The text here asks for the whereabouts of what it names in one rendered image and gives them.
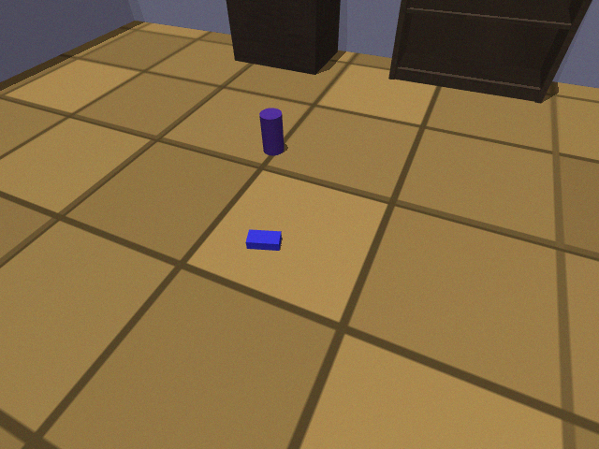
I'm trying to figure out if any bookshelf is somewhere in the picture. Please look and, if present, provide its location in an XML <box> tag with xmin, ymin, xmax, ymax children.
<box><xmin>389</xmin><ymin>0</ymin><xmax>592</xmax><ymax>103</ymax></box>

